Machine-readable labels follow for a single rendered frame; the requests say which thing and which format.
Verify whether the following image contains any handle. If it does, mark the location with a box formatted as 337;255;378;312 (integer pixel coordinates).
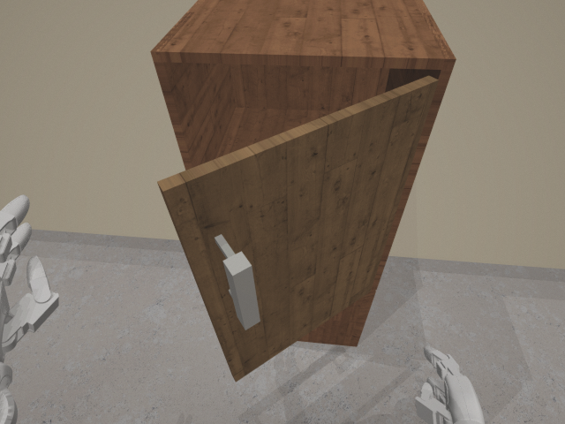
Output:
215;234;260;330

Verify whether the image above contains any cupboard door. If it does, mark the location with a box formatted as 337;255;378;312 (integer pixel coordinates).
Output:
157;76;439;382

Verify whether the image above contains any left robot forearm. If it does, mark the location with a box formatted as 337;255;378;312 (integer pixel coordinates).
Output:
0;362;18;424

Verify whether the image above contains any robot left hand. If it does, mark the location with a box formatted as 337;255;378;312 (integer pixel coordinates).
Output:
0;194;59;363

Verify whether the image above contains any robot right hand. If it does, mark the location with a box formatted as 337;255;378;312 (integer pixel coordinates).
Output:
415;346;485;424

